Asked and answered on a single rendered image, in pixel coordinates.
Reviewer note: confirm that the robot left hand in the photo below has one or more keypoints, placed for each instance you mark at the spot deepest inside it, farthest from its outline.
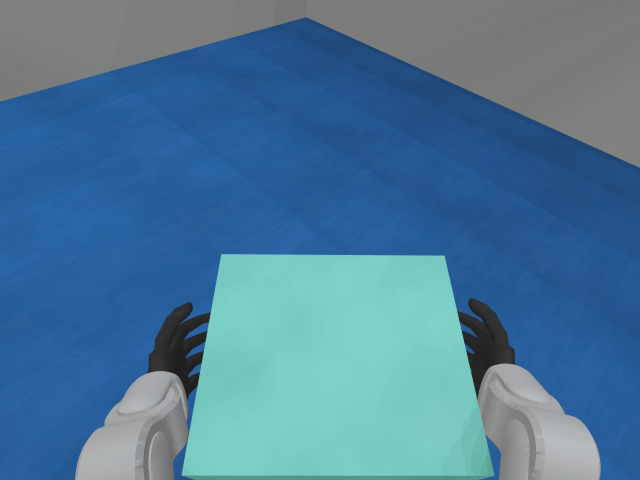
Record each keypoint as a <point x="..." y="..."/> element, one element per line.
<point x="170" y="350"/>

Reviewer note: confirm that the robot right hand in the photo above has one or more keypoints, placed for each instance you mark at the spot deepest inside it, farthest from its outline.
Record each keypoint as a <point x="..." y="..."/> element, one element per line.
<point x="491" y="347"/>

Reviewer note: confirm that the carton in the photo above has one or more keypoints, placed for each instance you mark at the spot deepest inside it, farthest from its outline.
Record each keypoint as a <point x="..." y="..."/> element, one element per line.
<point x="335" y="367"/>

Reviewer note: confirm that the right robot forearm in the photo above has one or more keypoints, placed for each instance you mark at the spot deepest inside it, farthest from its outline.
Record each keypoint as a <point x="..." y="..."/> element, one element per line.
<point x="536" y="439"/>

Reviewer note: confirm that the left robot forearm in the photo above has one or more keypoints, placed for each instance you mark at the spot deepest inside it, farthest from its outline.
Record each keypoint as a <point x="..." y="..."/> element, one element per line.
<point x="142" y="435"/>

